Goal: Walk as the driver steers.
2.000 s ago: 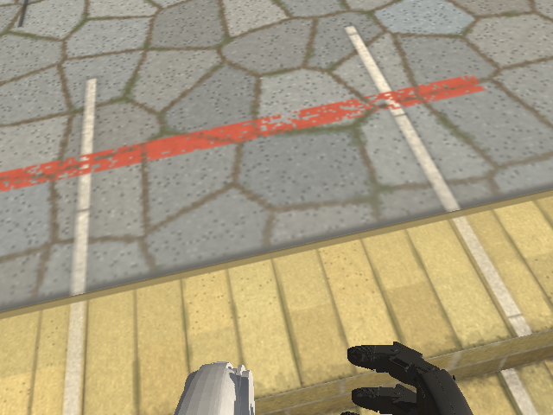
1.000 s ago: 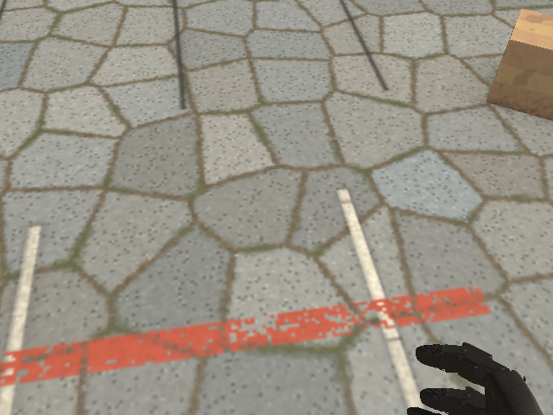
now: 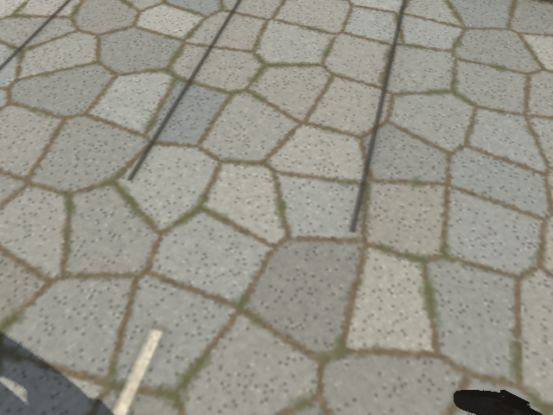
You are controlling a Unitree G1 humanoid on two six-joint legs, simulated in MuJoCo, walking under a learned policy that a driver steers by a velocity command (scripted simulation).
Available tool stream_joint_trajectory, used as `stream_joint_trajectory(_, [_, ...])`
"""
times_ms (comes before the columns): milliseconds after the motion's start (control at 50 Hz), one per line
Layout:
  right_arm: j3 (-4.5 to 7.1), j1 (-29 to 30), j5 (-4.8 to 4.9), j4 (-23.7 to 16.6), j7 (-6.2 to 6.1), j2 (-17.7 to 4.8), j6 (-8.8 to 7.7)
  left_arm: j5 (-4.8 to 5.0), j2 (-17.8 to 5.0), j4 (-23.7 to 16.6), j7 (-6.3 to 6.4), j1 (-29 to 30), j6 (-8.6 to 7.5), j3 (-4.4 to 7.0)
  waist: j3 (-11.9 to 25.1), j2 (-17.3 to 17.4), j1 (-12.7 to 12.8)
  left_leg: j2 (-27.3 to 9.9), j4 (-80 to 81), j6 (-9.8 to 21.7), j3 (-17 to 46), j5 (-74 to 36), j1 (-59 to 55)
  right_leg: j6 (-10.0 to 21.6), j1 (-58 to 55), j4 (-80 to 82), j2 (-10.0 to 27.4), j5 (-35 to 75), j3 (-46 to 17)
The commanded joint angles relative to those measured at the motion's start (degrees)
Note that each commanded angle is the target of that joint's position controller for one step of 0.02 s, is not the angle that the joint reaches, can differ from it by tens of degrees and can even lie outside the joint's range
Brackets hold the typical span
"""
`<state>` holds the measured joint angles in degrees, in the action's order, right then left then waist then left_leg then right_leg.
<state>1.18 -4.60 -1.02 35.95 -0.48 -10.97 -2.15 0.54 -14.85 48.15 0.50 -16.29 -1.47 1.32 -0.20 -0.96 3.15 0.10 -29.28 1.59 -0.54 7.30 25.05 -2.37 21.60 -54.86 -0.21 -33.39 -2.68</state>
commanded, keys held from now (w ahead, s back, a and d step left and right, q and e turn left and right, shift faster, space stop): e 0.68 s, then no key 0.32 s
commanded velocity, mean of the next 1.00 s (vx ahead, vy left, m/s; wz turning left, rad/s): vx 0.02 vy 0.00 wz -0.42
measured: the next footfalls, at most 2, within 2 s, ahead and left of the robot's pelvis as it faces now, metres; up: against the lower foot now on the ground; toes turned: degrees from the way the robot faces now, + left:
right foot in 0.30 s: +0.04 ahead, -0.14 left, +0.00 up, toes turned -12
left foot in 0.84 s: +0.12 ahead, +0.05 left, +0.00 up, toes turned -30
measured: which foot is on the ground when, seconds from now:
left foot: down 0.00-0.30, up 0.32-0.82, down 0.84-1.00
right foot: up 0.00-0.28, down 0.30-0.84, up 0.86-1.00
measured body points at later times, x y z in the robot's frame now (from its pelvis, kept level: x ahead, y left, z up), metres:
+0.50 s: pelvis +0.01 -0.06 +0.01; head +0.03 -0.10 +0.46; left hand +0.20 +0.18 -0.07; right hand +0.09 -0.37 -0.11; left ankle +0.06 +0.10 -0.64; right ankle +0.00 -0.14 -0.73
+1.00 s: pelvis +0.03 -0.03 +0.01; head +0.06 -0.02 +0.46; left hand +0.30 +0.14 -0.09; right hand +0.05 -0.33 -0.08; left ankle +0.09 +0.07 -0.73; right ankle -0.05 -0.14 -0.67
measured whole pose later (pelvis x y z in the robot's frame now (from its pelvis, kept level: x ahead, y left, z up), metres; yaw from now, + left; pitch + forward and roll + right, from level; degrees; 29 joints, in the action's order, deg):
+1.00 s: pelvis +0.03 -0.03 +0.01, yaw -28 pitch +2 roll +0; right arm 3.3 -8.2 -0.7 41.6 -1.1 -13.1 -1.1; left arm -0.1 -17.5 36.1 1.6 -10.5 2.5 4.8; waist -0.6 -2.4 -0.6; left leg 0.7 -27.3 0.8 2.3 13.9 15.1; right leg -4.2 25.5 -56.4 -4.5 -28.9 -7.5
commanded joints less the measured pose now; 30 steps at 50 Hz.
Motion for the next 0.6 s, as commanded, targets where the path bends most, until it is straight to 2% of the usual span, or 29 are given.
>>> stream_joint_trajectory(20, [3.45,-1.4,-0.15,-2.3,-0.74,-9.9,0.19,-0.19,-5.9,-3.2,1.76,-3.5,2.88,2.53,8.1,7.9,-1.1,-17.2,10.9,12.2,14.7,-15.2,-11.6,-2.5,8.4,-9.0,3.3,3.5,-1.1])
stream_joint_trajectory(60, [3.58,0.3,-0.56,-1.9,-1.01,-9.3,0.37,-0.33,-4.5,-3.6,2.35,-4.6,3.95,2.83,6.9,9.6,-0.3,-15.5,12.8,12.0,9.4,-10.4,-6.2,-2.9,5.8,-9.1,2.6,6.9,1.2])
stream_joint_trajectory(100, [3.68,0.6,-0.44,-1.0,-1.48,-9.0,0.35,-0.43,-3.7,-5.0,2.42,-2.7,4.31,2.99,6.6,9.4,-0.8,-15.5,13.3,12.0,6.7,-7.4,-5.5,-2.3,5.5,-6.1,3.3,9.5,1.9])
stream_joint_trajectory(140, [4.02,0.4,-0.21,-0.1,-2.01,-9.5,0.51,-0.57,-2.8,-6.9,1.99,0.2,4.33,2.71,6.7,9.3,-1.8,-16.3,13.3,12.1,5.3,-6.1,-6.4,-1.4,4.8,-1.1,4.2,11.3,2.4])
stream_joint_trajectory(200, [4.65,-0.6,0.28,1.3,-2.36,-11.1,1.15,-0.48,-3.9,-9.0,0.94,2.1,4.33,2.96,7.7,9.8,-2.6,-18.1,12.3,12.0,4.6,-5.3,-8.6,0.2,2.3,5.0,4.0,12.4,3.8])
stream_joint_trajectory(240, [4.98,-0.4,1.12,2.0,-2.35,-12.0,1.61,-0.53,-4.5,-9.8,0.19,1.4,4.43,3.33,7.7,10.0,-1.9,-18.7,10.3,10.5,3.8,-4.3,-9.4,1.9,-0.7,11.0,3.3,13.9,5.1])
stream_joint_trajectory(260, [5.08,0.3,1.72,2.3,-2.36,-12.2,1.92,-0.69,-4.4,-9.4,-0.16,-0.5,4.43,3.56,7.7,9.5,-0.6,-18.0,8.1,8.8,2.4,-2.6,-8.7,3.3,-4.1,16.5,2.2,17.3,6.6])
stream_joint_trajectory(280, [4.96,-0.5,2.11,3.0,-2.36,-11.3,2.22,-0.99,-4.9,-8.6,-0.31,-2.7,4.48,4.05,7.3,8.0,-0.1,-16.3,4.5,6.3,0.4,1.2,-7.0,4.9,-7.8,21.2,0.5,19.5,7.2])
stream_joint_trajectory(300, [4.7,-3.1,2.0,4.3,-2.21,-9.3,2.58,-1.49,-7.2,-8.7,-0.11,-4.2,4.44,4.86,4.7,1.5,-0.4,-12.6,-4.4,1.5,-4.0,8.7,-1.7,7.6,-11.1,28.9,2.8,24.7,1.0])
stream_joint_trajectory(320, [3.79,-4.6,-0.25,2.8,-1.72,-6.0,2.64,-1.45,-14.2,-10.9,1.02,-3.2,4.44,6.3,2.0,-17.6,-3.4,-3.3,-23.3,-5.4,-10.1,25.5,13.6,14.7,-15.7,34.0,17.8,39.0,-21.1])
stream_joint_trajectory(340, [4.5,2.3,-0.48,0.3,-2.11,-8.5,2.28,-3.14,-15.3,-12.6,0.55,-3.7,3.43,6.1,2.9,-16.6,0.8,0.2,-33.4,-5.5,-0.1,30.9,18.1,22.1,-11.3,38.1,22.2,39.7,-28.3])
stream_joint_trajectory(360, [5.05,3.9,0.45,0.2,-2.38,-10.0,2.35,-3.82,-13.8,-13.1,0.3,-1.9,2.31,5.8,2.5,-11.4,0.4,-0.8,-38.2,-4.6,3.3,26.4,18.5,20.7,-9.9,38.7,19.5,33.3,-25.4])
stream_joint_trajectory(380, [5.47,2.4,0.64,1.3,-2.71,-10.4,2.66,-2.55,-12.2,-13.7,0.47,2.0,1.63,5.46,2.1,-7.8,-1.8,-1.8,-38.7,-4.1,4.6,20.5,18.8,17.0,-9.7,37.8,16.1,30.3,-21.4])
stream_joint_trajectory(400, [5.72,1.1,0.21,2.5,-3.23,-10.5,2.99,-1.21,-10.3,-14.5,0.6,4.7,1.48,4.86,2.8,-5.7,-3.0,-2.3,-38.4,-4.2,5.0,16.9,18.0,14.4,-9.8,36.8,14.2,30.1,-18.9])
stream_joint_trajectory(420, [5.89,0.3,-0.25,2.5,-3.53,-10.5,3.09,-0.47,-9.4,-15.0,0.88,6.2,1.51,4.47,3.6,-6.1,-3.8,-1.9,-39.4,-4.6,4.8,14.1,16.5,13.7,-9.1,36.2,12.9,33.1,-17.0])
stream_joint_trajectory(480, [5.48,-0.1,0.29,2.0,-3.46,-9.2,2.4,-0.58,-8.3,-15.3,1.52,4.1,1.42,4.02,6.4,-5.6,-3.6,-0.5,-38.8,-5.2,5.3,10.2,15.6,13.9,-12.7,34.7,11.3,39.4,-15.8])
stream_joint_trajectory(540, [4.87,2.0,0.58,1.1,-3.44,-8.4,1.94,-0.23,-9.2,-15.2,2.09,1.8,1.63,4.56,6.9,-5.9,-2.4,-0.1,-30.5,-6.1,6.1,9.8,16.6,14.1,-17.5,33.8,11.1,40.5,-17.6])
stream_joint_trajectory(600, [4.71,3.1,0.92,0.8,-2.97,-8.3,1.6,-0.25,-10.3,-15.9,2.37,2.1,2.29,5.19,6.5,-6.8,-1.8,0.5,-23.2,-6.7,6.6,10.3,13.5,14.3,-16.6,33.7,10.5,36.4,-20.0])
Keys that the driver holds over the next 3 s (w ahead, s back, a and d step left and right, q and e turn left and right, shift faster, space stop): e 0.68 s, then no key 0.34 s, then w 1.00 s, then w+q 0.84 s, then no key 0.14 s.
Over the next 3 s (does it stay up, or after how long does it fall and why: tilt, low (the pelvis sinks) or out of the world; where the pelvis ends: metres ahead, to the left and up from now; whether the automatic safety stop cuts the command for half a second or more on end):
stays up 0.88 -0.32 0.01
